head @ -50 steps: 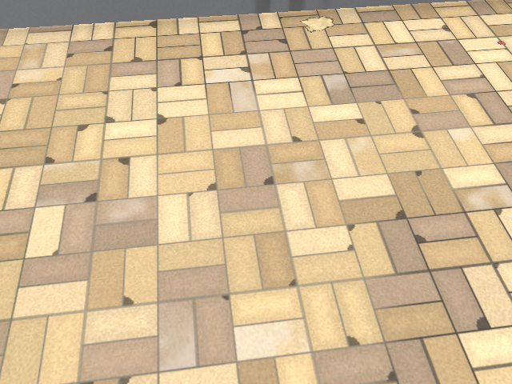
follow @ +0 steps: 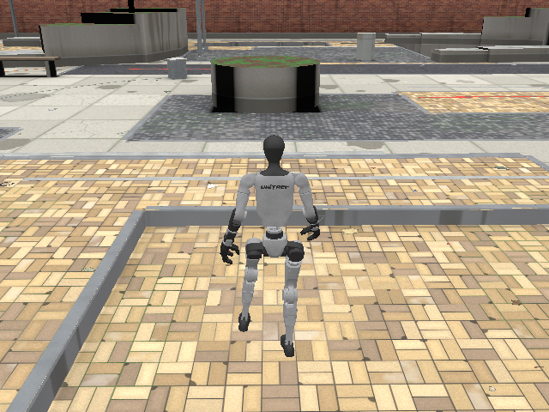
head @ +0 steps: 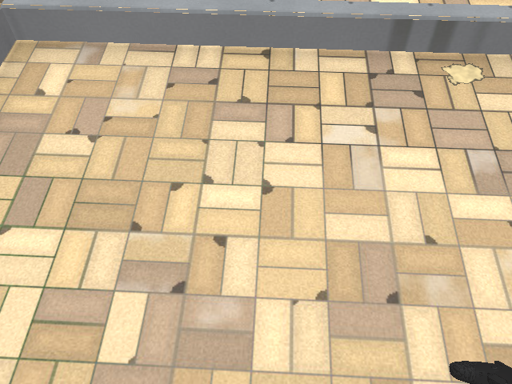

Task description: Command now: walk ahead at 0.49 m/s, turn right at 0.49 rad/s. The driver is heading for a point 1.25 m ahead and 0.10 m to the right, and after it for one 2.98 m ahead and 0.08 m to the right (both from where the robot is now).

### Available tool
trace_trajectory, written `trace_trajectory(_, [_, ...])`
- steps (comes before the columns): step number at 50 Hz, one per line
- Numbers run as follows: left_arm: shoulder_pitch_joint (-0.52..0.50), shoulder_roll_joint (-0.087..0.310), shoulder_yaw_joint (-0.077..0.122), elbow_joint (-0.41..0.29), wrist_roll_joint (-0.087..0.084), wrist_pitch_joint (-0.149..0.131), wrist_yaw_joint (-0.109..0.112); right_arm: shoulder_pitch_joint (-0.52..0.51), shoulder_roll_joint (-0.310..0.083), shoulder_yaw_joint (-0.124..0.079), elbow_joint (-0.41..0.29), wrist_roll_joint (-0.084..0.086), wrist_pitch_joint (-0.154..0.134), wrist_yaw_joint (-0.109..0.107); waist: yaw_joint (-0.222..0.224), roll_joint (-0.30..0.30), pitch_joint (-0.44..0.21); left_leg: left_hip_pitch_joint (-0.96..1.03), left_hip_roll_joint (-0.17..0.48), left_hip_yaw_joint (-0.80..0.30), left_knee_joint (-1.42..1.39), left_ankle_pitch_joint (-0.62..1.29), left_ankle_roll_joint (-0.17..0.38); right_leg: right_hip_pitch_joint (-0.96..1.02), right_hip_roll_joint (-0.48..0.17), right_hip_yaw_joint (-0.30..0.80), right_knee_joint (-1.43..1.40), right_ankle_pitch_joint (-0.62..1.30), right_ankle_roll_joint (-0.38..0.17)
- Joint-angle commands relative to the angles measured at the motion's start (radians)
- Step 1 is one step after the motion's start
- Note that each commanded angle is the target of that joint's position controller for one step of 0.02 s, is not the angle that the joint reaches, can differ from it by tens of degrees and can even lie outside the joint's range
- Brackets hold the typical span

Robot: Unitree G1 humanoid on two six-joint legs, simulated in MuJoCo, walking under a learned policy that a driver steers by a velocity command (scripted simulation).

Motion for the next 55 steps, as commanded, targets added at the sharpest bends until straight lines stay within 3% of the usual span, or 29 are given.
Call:
trace_trajectory(1, [-0.008, 0.18, 0.046, -0.072, -0.012, -0.003, 0.014, -0.065, -0.059, -0.011, -0.076, 0.016, -0.013, 0.004, 0.001, -0.09, -0.053, 0.247, -0.094, 0.069, -0.154, 0.169, -0.024, -0.17, -0.188, 0.16, -0.076, 0.118, -0.14])
trace_trajectory(4, [0.016, 0.17, 0.044, -0.074, -0.013, 0.01, 0.018, -0.07, -0.107, -0.032, -0.091, 0.03, -0.02, 0.012, -0.015, -0.115, -0.07, 0.275, -0.095, 0.028, -0.234, 0.083, 0.0, -0.065, -0.232, 0.269, 0.026, 0.019, -0.106])
trace_trajectory(6, [0.001, 0.149, 0.04, -0.086, -0.003, 0.013, 0.018, 0.025, -0.134, -0.052, -0.071, 0.032, -0.028, 0.012, -0.079, -0.13, -0.095, 0.413, -0.089, 0.042, -0.283, 0.019, 0.048, -0.067, -0.218, 0.29, 0.133, 0.019, -0.068])
trace_trajectory(7, [0.001, 0.101, 0.023, -0.098, 0.006, 0.008, 0.013, 0.135, -0.172, -0.068, -0.061, 0.018, -0.033, 0.006, -0.136, -0.101, -0.173, 0.59, -0.012, -0.013, -0.284, -0.017, 0.099, -0.121, -0.167, 0.241, 0.308, 0.012, -0.031])
trace_trajectory(8, [0.044, 0.02, -0.003, -0.117, 0.033, 0.004, 0.01, 0.287, -0.235, -0.082, -0.048, 0.01, -0.027, -0.003, -0.167, 0.079, -0.323, 0.846, 0.194, -0.224, -0.275, -0.041, 0.165, -0.261, -0.081, 0.115, 0.625, -0.285, 0.016])
trace_trajectory(9, [0.152, 0.036, -0.007, -0.156, -0.016, -0.008, 0.008, 0.33, -0.294, -0.096, -0.008, 0.0, -0.013, 0.012, -0.103, 0.416, -0.38, 0.999, 0.368, -0.726, -0.411, -0.349, 0.317, -0.579, -0.046, 0.039, 0.893, -0.44, 0.048])
trace_trajectory(10, [0.116, 0.138, 0.015, -0.123, -0.03, -0.002, 0.015, 0.275, -0.184, -0.075, -0.038, 0.005, -0.011, 0.014, -0.133, 0.218, -0.269, 0.92, 0.32, -0.682, -0.454, -0.502, 0.289, -0.653, -0.113, 0.074, 1.005, -0.346, 0.066])
trace_trajectory(11, [0.011, 0.172, 0.026, -0.139, -0.018, 0.005, 0.014, 0.235, -0.135, -0.06, -0.04, 0.01, -0.006, 0.01, -0.152, 0.121, -0.162, 0.813, 0.271, -0.482, -0.449, -0.426, 0.247, -0.666, -0.141, 0.043, 1.018, -0.247, 0.072])
trace_trajectory(12, [-0.031, 0.156, 0.026, -0.147, -0.005, 0.011, 0.014, 0.189, -0.119, -0.05, -0.042, 0.002, -0.002, 0.011, -0.131, 0.05, -0.111, 0.703, 0.222, -0.353, -0.459, -0.264, 0.231, -0.62, -0.173, 0.028, 0.991, -0.177, 0.08])
trace_trajectory(13, [-0.056, 0.144, 0.03, -0.16, 0.002, 0.013, 0.012, 0.158, -0.1, -0.045, -0.031, 0.001, 0.0, 0.011, -0.112, 0.057, -0.064, 0.632, 0.182, -0.261, -0.48, -0.161, 0.229, -0.602, -0.197, 0.029, 0.939, -0.136, 0.084])
trace_trajectory(14, [-0.053, 0.128, 0.03, -0.166, -0.003, 0.019, 0.005, 0.145, -0.094, -0.043, -0.024, -0.002, -0.003, 0.009, -0.093, 0.087, -0.045, 0.578, 0.158, -0.186, -0.506, -0.102, 0.22, -0.559, -0.219, 0.02, 0.91, -0.114, 0.085])
trace_trajectory(16, [-0.056, 0.092, 0.024, -0.171, -0.005, 0.031, 0.0, 0.148, -0.089, -0.046, -0.003, 0.007, -0.012, 0.01, -0.084, 0.095, -0.039, 0.553, 0.145, -0.094, -0.542, -0.012, 0.232, -0.544, -0.224, -0.004, 0.87, -0.091, 0.093])
trace_trajectory(19, [-0.118, 0.07, 0.015, -0.197, 0.005, 0.038, -0.004, 0.166, -0.125, -0.061, 0.031, 0.01, -0.015, 0.006, -0.089, 0.056, -0.023, 0.579, 0.169, -0.009, -0.572, 0.1, 0.255, -0.592, -0.235, -0.003, 0.751, -0.023, 0.109])
trace_trajectory(22, [-0.182, 0.06, 0.007, -0.208, 0.004, 0.033, -0.021, 0.165, -0.152, -0.069, 0.053, 0.011, -0.005, 0.001, -0.105, 0.046, -0.015, 0.606, 0.156, 0.097, -0.58, 0.142, 0.237, -0.573, -0.234, -0.031, 0.579, 0.119, 0.105])
trace_trajectory(26, [-0.306, 0.036, -0.009, -0.24, 0.004, 0.018, -0.04, 0.229, -0.18, -0.075, 0.102, 0.03, 0.005, 0.004, -0.145, 0.029, 0.027, 0.617, 0.158, 0.168, -0.591, 0.141, 0.227, -0.487, -0.202, -0.088, 0.374, 0.174, 0.072])
trace_trajectory(29, [-0.358, 0.055, -0.006, -0.27, 0.006, 0.008, -0.048, 0.271, -0.205, -0.079, 0.147, 0.057, 0.022, 0.012, -0.129, 0.042, 0.047, 0.688, 0.192, 0.139, -0.549, 0.255, 0.231, -0.446, -0.178, -0.122, 0.275, 0.061, 0.03])
trace_trajectory(31, [-0.255, 0.104, 0.018, -0.248, 0.014, 0.0, -0.045, 0.257, -0.231, -0.08, 0.162, 0.064, 0.034, 0.009, -0.047, 0.072, -0.026, 0.703, 0.175, 0.153, -0.401, 0.558, 0.207, -0.249, -0.123, -0.165, 0.196, 0.031, -0.008])
trace_trajectory(32, [-0.096, 0.152, 0.045, -0.197, 0.016, -0.002, -0.036, 0.254, -0.219, -0.071, 0.169, 0.063, 0.037, 0.007, 0.037, 0.062, -0.121, 0.636, 0.131, 0.188, -0.226, 0.628, 0.179, -0.008, -0.096, -0.184, 0.156, 0.102, -0.035])
trace_trajectory(33, [0.07, 0.228, 0.069, -0.164, 0.033, 0.002, -0.019, 0.253, -0.171, -0.048, 0.149, 0.04, 0.031, 0.005, 0.104, 0.008, -0.256, 0.419, 0.074, 0.2, 0.053, 0.375, 0.127, 0.314, -0.247, -0.027, 0.211, 0.25, -0.085])
trace_trajectory(34, [0.077, 0.315, 0.073, -0.167, 0.058, 0.005, -0.005, 0.367, -0.037, -0.006, 0.119, 0.02, 0.016, 0.013, 0.013, -0.256, -0.404, 0.053, -0.109, 0.161, 0.428, -0.476, 0.047, 0.607, -0.562, 0.446, 0.149, 0.348, -0.244])
trace_trajectory(35, [0.089, 0.233, 0.056, -0.179, 0.057, 0.004, -0.003, 0.323, -0.146, -0.032, 0.15, 0.046, 0.004, 0.011, 0.077, -0.173, -0.482, 0.032, -0.116, -0.027, 0.559, -0.549, 0.037, 0.547, -0.577, 0.51, 0.091, 0.456, -0.264])
trace_trajectory(36, [0.029, 0.187, 0.038, -0.168, 0.051, 0.001, -0.005, 0.256, -0.181, -0.048, 0.126, 0.069, 0.006, 0.009, 0.053, -0.164, -0.328, -0.03, -0.075, -0.016, 0.578, -0.502, 0.033, 0.441, -0.538, 0.299, 0.099, 0.626, -0.229])
trace_trajectory(38, [-0.083, 0.108, 0.018, -0.152, 0.032, -0.009, -0.013, 0.217, -0.149, -0.047, 0.131, 0.04, 0.026, -0.004, -0.023, -0.109, -0.182, -0.005, -0.005, 0.031, 0.467, -0.391, 0.023, 0.221, -0.442, 0.1, 0.058, 0.646, -0.163])
trace_trajectory(39, [-0.124, 0.088, 0.015, -0.149, 0.034, -0.015, -0.016, 0.243, -0.139, -0.051, 0.14, 0.038, 0.048, -0.007, -0.062, -0.126, -0.156, 0.077, 0.012, 0.034, 0.446, -0.349, 0.018, 0.115, -0.42, 0.041, 0.012, 0.64, -0.149])
trace_trajectory(42, [-0.201, 0.104, 0.023, -0.131, 0.048, -0.032, -0.006, 0.269, -0.089, -0.049, 0.132, 0.039, 0.095, -0.014, -0.116, -0.116, -0.113, 0.154, 0.0, 0.056, 0.394, -0.259, -0.005, -0.039, -0.422, -0.07, -0.075, 0.656, -0.159])
trace_trajectory(44, [-0.215, 0.121, 0.03, -0.113, 0.048, -0.029, 0.012, 0.221, -0.075, -0.046, 0.098, 0.029, 0.105, -0.015, -0.116, -0.116, -0.089, 0.134, 0.009, 0.062, 0.288, -0.168, -0.007, -0.048, -0.414, -0.137, -0.097, 0.624, -0.15])
trace_trajectory(47, [-0.214, 0.134, 0.034, -0.095, 0.042, -0.008, 0.035, 0.153, -0.063, -0.04, 0.062, 0.027, 0.105, 0.006, -0.09, -0.118, -0.092, 0.173, 0.007, 0.096, 0.122, -0.025, 0.005, -0.023, -0.39, -0.226, -0.096, 0.555, -0.131])
trace_trajectory(52, [-0.183, 0.179, 0.05, -0.066, 0.017, 0.03, 0.038, 0.058, -0.091, -0.052, -0.013, 0.025, 0.121, 0.04, -0.056, -0.105, -0.077, 0.17, -0.009, 0.133, -0.022, -0.087, 0.045, 0.076, -0.444, -0.232, -0.019, 0.478, -0.114])
trace_trajectory(55, [-0.196, 0.191, 0.056, -0.061, -0.006, 0.047, 0.038, 0.069, -0.105, -0.066, -0.04, 0.026, 0.131, 0.05, -0.078, -0.107, -0.076, 0.225, -0.044, 0.174, -0.145, -0.127, 0.093, 0.103, -0.45, -0.239, 0.109, 0.473, -0.067])
Keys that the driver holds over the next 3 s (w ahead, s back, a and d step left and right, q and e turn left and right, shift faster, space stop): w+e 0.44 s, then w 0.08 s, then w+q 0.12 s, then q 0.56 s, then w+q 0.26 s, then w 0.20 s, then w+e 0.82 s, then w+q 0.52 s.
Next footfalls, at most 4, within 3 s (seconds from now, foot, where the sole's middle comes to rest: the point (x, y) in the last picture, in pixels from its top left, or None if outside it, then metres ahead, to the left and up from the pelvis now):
0.14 left None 0.27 0.16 -0.78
0.66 right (355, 381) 0.47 -0.18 -0.78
1.14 left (274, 317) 0.63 0.03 -0.78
1.54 right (358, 312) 0.66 -0.20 -0.78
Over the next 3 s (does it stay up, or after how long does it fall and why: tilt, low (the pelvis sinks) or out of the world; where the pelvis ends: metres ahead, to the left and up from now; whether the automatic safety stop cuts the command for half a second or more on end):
stays up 1.30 -0.13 -0.02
